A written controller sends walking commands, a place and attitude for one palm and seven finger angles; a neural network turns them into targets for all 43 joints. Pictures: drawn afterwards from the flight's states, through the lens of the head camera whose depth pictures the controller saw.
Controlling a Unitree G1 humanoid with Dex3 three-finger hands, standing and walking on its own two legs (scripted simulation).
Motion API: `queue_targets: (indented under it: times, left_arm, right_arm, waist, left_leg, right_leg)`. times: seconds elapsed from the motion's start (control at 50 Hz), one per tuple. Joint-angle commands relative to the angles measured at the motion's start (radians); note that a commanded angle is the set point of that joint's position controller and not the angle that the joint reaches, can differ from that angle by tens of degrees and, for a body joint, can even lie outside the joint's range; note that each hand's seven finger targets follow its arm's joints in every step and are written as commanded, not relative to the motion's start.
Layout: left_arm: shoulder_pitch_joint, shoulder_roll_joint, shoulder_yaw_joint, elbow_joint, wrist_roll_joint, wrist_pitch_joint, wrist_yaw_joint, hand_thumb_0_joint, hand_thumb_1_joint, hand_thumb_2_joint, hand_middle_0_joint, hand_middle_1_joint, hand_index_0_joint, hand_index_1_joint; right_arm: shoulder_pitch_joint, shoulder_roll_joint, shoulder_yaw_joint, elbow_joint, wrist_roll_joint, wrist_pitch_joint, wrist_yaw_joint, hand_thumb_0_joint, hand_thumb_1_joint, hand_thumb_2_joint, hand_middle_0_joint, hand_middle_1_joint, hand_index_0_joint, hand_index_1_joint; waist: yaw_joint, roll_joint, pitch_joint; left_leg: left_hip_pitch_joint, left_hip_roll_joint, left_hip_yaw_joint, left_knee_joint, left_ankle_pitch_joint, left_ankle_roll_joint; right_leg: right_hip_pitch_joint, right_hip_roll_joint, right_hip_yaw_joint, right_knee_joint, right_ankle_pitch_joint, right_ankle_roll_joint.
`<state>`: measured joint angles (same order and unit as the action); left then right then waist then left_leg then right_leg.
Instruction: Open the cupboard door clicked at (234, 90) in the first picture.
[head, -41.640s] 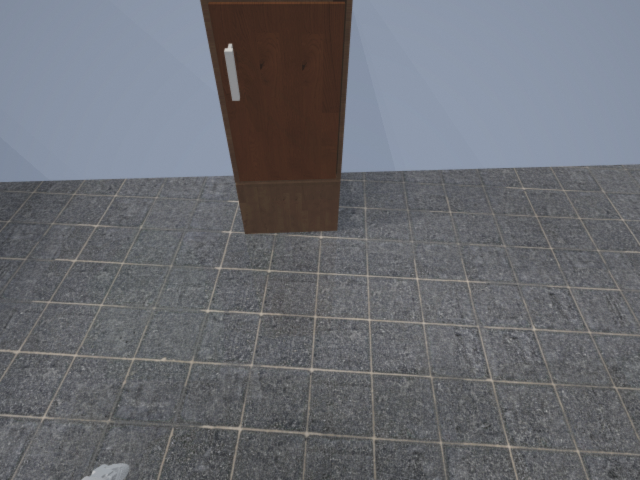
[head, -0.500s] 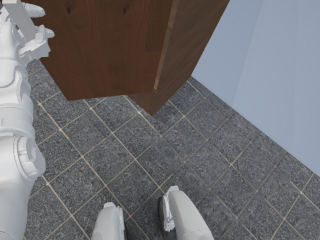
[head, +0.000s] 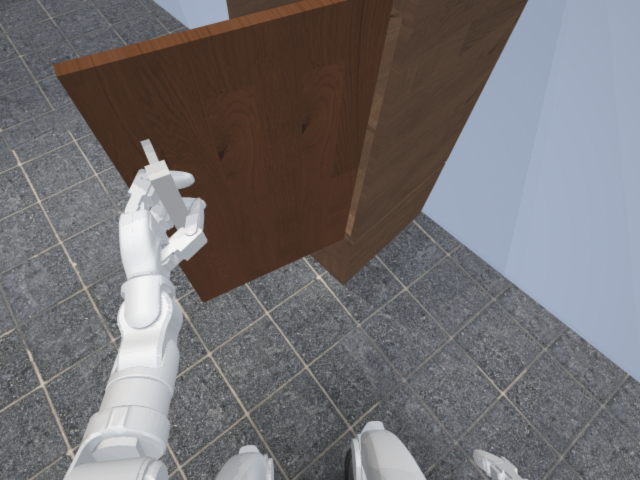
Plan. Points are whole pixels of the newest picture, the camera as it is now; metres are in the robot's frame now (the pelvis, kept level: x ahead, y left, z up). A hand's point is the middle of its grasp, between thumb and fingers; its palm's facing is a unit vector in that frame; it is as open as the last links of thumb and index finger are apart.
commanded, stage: pull the door open along its arc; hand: left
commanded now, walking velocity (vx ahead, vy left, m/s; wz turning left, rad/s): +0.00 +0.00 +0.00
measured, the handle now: (170, 194) +0.46 +0.18 +0.04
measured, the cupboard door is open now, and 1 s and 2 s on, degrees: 73 100 100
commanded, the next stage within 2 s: open thumb and fingers to let go in 0.52 s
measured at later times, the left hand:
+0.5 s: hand (273, 287) +0.33 +0.05 +0.04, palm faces +0.43 -0.90 +0.00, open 6.0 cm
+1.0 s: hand (287, 295) +0.32 +0.03 +0.03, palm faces +0.43 -0.90 -0.03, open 9.7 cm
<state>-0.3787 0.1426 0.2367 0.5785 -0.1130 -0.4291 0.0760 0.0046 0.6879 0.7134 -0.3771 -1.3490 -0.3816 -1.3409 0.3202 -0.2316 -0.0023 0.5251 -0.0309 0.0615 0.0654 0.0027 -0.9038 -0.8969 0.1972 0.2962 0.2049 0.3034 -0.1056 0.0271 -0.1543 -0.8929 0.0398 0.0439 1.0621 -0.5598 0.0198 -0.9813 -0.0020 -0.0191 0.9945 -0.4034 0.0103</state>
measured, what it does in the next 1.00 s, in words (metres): shifts its weight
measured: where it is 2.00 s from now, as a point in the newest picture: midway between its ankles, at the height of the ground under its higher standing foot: outside the picture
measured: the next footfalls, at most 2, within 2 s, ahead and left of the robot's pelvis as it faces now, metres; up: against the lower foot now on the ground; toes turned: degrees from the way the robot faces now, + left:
none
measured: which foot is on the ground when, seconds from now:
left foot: down 0.00-1.00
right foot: down 0.00-1.00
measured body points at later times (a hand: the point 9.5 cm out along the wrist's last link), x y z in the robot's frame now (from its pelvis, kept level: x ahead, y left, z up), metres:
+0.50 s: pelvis -0.01 -0.04 +0.00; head +0.08 -0.05 +0.45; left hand +0.30 +0.09 +0.04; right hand +0.15 -0.26 -0.12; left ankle -0.04 +0.10 -0.66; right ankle +0.03 -0.13 -0.66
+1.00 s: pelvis -0.02 -0.05 +0.00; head +0.05 -0.06 +0.44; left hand +0.30 +0.08 +0.04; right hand +0.16 -0.26 -0.12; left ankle -0.04 +0.10 -0.66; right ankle +0.03 -0.13 -0.66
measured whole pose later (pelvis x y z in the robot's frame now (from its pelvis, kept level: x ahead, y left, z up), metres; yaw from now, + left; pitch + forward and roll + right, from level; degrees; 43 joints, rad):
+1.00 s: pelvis -0.02 -0.05 +0.00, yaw +5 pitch +17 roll +1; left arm -0.21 -0.14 -0.13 0.49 0.13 -0.39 0.65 0.01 0.13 0.57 -0.34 -1.27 -0.35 -1.27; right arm 0.16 -0.18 -0.02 0.64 -0.11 -0.04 0.02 0.01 -0.90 -0.90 0.20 0.30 0.20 0.30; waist -0.03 0.02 -0.15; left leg -0.84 0.02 -0.03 1.07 -0.52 -0.05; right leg -0.93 -0.03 -0.09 1.07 -0.43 -0.06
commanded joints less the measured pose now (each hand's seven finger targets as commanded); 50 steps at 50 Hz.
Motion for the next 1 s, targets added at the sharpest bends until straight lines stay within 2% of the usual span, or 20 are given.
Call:
queue_targets:
  times: [0.0,0.06,0.1,0.16,0.18,0.22,0.26,0.36,0.44,0.52,0.54,0.58,0.6,0.64,0.7,0.72,0.78,0.84,0.9,0.98]
  left_arm:
    - [-0.074,0.097,0.059,-0.236,0.057,-0.087,0.265,0.0,0.9,0.9,-0.4,-1.35,-0.4,-1.35]
    - [-0.108,0.028,0.0,-0.262,0.13,-0.089,0.383,0.0,0.9,0.9,-0.4,-1.35,-0.4,-1.35]
    - [-0.101,-0.048,-0.069,-0.257,0.165,-0.087,0.438,0.0,0.9,0.9,-0.4,-1.35,-0.4,-1.35]
    - [-0.093,-0.109,-0.136,-0.265,0.207,-0.082,0.498,0.0,0.9,0.9,-0.4,-1.35,-0.4,-1.35]
    - [-0.098,-0.128,-0.16,-0.255,0.214,-0.079,0.506,0.0,0.9,0.9,-0.4,-1.35,-0.4,-1.35]
    - [-0.094,-0.158,-0.203,-0.288,0.226,-0.084,0.512,0.0,0.9,0.9,-0.4,-1.35,-0.4,-1.35]
    - [-0.056,-0.185,-0.235,-0.278,0.23,-0.079,0.514,0.0,0.9,0.9,-0.4,-1.35,-0.4,-1.35]
    - [0.024,-0.271,-0.334,-0.331,0.237,-0.075,0.519,0.0,0.9,0.9,-0.4,-1.35,-0.4,-1.35]
    - [0.111,-0.33,-0.406,-0.37,0.252,-0.055,0.531,0.0,0.9,0.9,-0.4,-1.35,-0.4,-1.35]
    - [0.141,-0.368,-0.45,-0.395,0.275,-0.03,0.552,0.0,0.9,0.9,-0.4,-1.35,-0.4,-1.35]
    - [0.152,-0.372,-0.457,-0.404,0.28,-0.024,0.556,0.0,0.9,0.9,-0.4,-1.35,-0.4,-1.35]
    - [0.066,-0.34,-0.424,-0.394,0.273,-0.015,0.576,0.0,0.9,0.9,-0.4,-1.35,-0.4,-1.35]
    - [-0.031,-0.298,-0.388,-0.388,0.272,-0.018,0.592,0.0,0.9,0.9,-0.4,-1.35,-0.4,-1.35]
    - [-0.01,-0.302,-0.374,-0.361,0.272,-0.014,0.595,0.0,0.76,0.84,-0.39,-1.335,-0.39,-1.335]
    - [-0.002,-0.318,-0.381,-0.338,0.259,-0.02,0.58,0.0,0.55,0.75,-0.375,-1.313,-0.375,-1.313]
    - [-0.012,-0.322,-0.385,-0.337,0.257,-0.021,0.575,0.0,0.48,0.72,-0.37,-1.305,-0.37,-1.305]
    - [-0.059,-0.316,-0.379,-0.31,0.254,-0.024,0.57,0.0,0.27,0.63,-0.355,-1.283,-0.355,-1.283]
    - [-0.063,-0.298,-0.364,-0.31,0.252,-0.033,0.563,0.0,0.06,0.54,-0.34,-1.26,-0.34,-1.26]
    - [-0.083,-0.316,-0.378,-0.301,0.256,-0.035,0.568,0.0,-0.15,0.45,-0.325,-1.237,-0.325,-1.237]
    - [-0.116,-0.328,-0.384,-0.28,0.259,-0.029,0.579,0.0,-0.43,0.33,-0.305,-1.207,-0.305,-1.207]
  right_arm:
    - [0.052,-0.113,-0.055,-0.075,-0.026,-0.039,-0.003,0.0,-0.9,-0.9,0.2,0.3,0.2,0.3]
    - [0.014,-0.098,-0.057,-0.068,-0.043,-0.043,-0.014,0.0,-0.9,-0.9,0.2,0.3,0.2,0.3]
    - [-0.009,-0.089,-0.056,-0.061,-0.05,-0.05,-0.02,0.0,-0.9,-0.9,0.2,0.3,0.2,0.3]
    - [-0.038,-0.075,-0.058,-0.052,-0.061,-0.061,-0.031,0.0,-0.9,-0.9,0.2,0.3,0.2,0.3]
    - [-0.047,-0.072,-0.058,-0.044,-0.063,-0.065,-0.033,0.0,-0.9,-0.9,0.2,0.3,0.2,0.3]
    - [-0.063,-0.066,-0.058,-0.042,-0.066,-0.073,-0.036,0.0,-0.9,-0.9,0.2,0.3,0.2,0.3]
    - [-0.075,-0.061,-0.058,-0.039,-0.067,-0.08,-0.039,0.0,-0.9,-0.9,0.2,0.3,0.2,0.3]
    - [-0.103,-0.046,-0.058,-0.04,-0.069,-0.099,-0.035,0.0,-0.9,-0.9,0.2,0.3,0.2,0.3]
    - [-0.125,-0.038,-0.055,-0.046,-0.069,-0.115,-0.029,0.0,-0.9,-0.9,0.2,0.3,0.2,0.3]
    - [-0.153,-0.026,-0.047,-0.046,-0.073,-0.135,-0.03,0.0,-0.9,-0.9,0.2,0.3,0.2,0.3]
    - [-0.163,-0.025,-0.046,-0.049,-0.069,-0.14,-0.031,0.0,-0.9,-0.9,0.2,0.3,0.2,0.3]
    - [-0.174,-0.026,-0.042,-0.033,-0.07,-0.144,-0.039,0.0,-0.9,-0.9,0.2,0.3,0.2,0.3]
    - [-0.178,-0.029,-0.041,-0.017,-0.071,-0.142,-0.048,0.0,-0.9,-0.9,0.2,0.3,0.2,0.3]
    - [-0.178,-0.027,-0.043,-0.017,-0.076,-0.146,-0.054,0.0,-0.9,-0.9,0.2,0.3,0.2,0.3]
    - [-0.184,-0.027,-0.045,-0.014,-0.075,-0.149,-0.056,0.0,-0.9,-0.9,0.2,0.3,0.2,0.3]
    - [-0.183,-0.028,-0.045,-0.014,-0.075,-0.149,-0.055,0.0,-0.9,-0.9,0.2,0.3,0.2,0.3]
    - [-0.185,-0.031,-0.045,-0.009,-0.075,-0.148,-0.058,0.0,-0.9,-0.9,0.2,0.3,0.2,0.3]
    - [-0.185,-0.035,-0.047,-0.013,-0.074,-0.146,-0.062,0.0,-0.9,-0.9,0.2,0.3,0.2,0.3]
    - [-0.182,-0.032,-0.046,-0.014,-0.075,-0.145,-0.059,0.0,-0.9,-0.9,0.2,0.3,0.2,0.3]
    - [-0.179,-0.036,-0.046,-0.012,-0.076,-0.146,-0.058,0.0,-0.9,-0.9,0.2,0.3,0.2,0.3]
  waist:
    - [0.094,-0.018,-0.386]
    - [0.091,-0.025,-0.388]
    - [0.083,-0.047,-0.378]
    - [0.079,-0.068,-0.39]
    - [0.07,-0.087,-0.374]
    - [0.074,-0.072,-0.39]
    - [0.071,-0.102,-0.377]
    - [0.073,-0.101,-0.377]
    - [0.074,-0.126,-0.351]
    - [0.077,-0.117,-0.314]
    - [0.079,-0.127,-0.315]
    - [0.068,-0.114,-0.295]
    - [0.051,-0.113,-0.295]
    - [0.062,-0.146,-0.306]
    - [0.062,-0.152,-0.317]
    - [0.062,-0.127,-0.32]
    - [0.051,-0.147,-0.306]
    - [0.056,-0.16,-0.334]
    - [0.057,-0.123,-0.322]
    - [0.05,-0.135,-0.32]
  left_leg:
    - [0.098,-0.032,-0.022,-0.123,0.522,-0.042]
    - [0.105,-0.039,-0.022,-0.123,0.471,-0.04]
    - [0.105,-0.045,-0.022,-0.126,0.438,-0.037]
    - [0.112,-0.048,-0.02,-0.123,0.415,-0.032]
    - [0.109,-0.049,-0.02,-0.124,0.394,-0.031]
    - [0.12,-0.052,-0.018,-0.125,0.387,-0.029]
    - [0.112,-0.053,-0.018,-0.125,0.37,-0.026]
    - [0.124,-0.056,-0.015,-0.125,0.366,-0.025]
    - [0.116,-0.059,-0.021,-0.127,0.347,-0.027]
    - [0.104,-0.064,-0.021,-0.123,0.301,-0.027]
    - [0.102,-0.065,-0.026,-0.122,0.286,-0.028]
    - [0.083,-0.069,-0.029,-0.11,0.251,-0.029]
    - [0.072,-0.069,-0.03,-0.098,0.235,-0.026]
    - [0.054,-0.072,-0.032,-0.095,0.224,-0.027]
    - [0.05,-0.074,-0.031,-0.094,0.212,-0.026]
    - [0.059,-0.073,-0.029,-0.095,0.221,-0.025]
    - [0.04,-0.074,-0.031,-0.088,0.194,-0.024]
    - [0.039,-0.074,-0.032,-0.086,0.202,-0.022]
    - [0.053,-0.073,-0.031,-0.092,0.203,-0.022]
    - [0.059,-0.07,-0.032,-0.094,0.207,-0.02]
  right_leg:
    - [0.436,0.01,-0.032,-0.023,0.459,-0.044]
    - [0.428,0.004,-0.027,-0.029,0.419,-0.043]
    - [0.433,-0.001,-0.027,-0.041,0.402,-0.041]
    - [0.44,-0.003,-0.023,-0.051,0.392,-0.038]
    - [0.44,-0.005,-0.021,-0.061,0.381,-0.035]
    - [0.454,-0.007,-0.016,-0.066,0.382,-0.037]
    - [0.468,-0.009,-0.011,-0.08,0.379,-0.036]
    - [0.486,-0.016,-0.005,-0.096,0.39,-0.036]
    - [0.496,-0.02,0.0,-0.111,0.379,-0.04]
    - [0.473,-0.029,0.012,-0.127,0.315,-0.037]
    - [0.475,-0.03,0.021,-0.139,0.288,-0.038]
    - [0.46,-0.042,0.045,-0.152,0.238,-0.032]
    - [0.442,-0.048,0.059,-0.156,0.204,-0.029]
    - [0.463,-0.05,0.073,-0.167,0.186,-0.025]
    - [0.473,-0.056,0.08,-0.167,0.181,-0.02]
    - [0.465,-0.053,0.073,-0.159,0.191,-0.023]
    - [0.449,-0.057,0.08,-0.167,0.142,-0.018]
    - [0.461,-0.055,0.081,-0.159,0.152,-0.02]
    - [0.433,-0.048,0.06,-0.148,0.138,-0.027]
    - [0.408,-0.04,0.038,-0.136,0.135,-0.029]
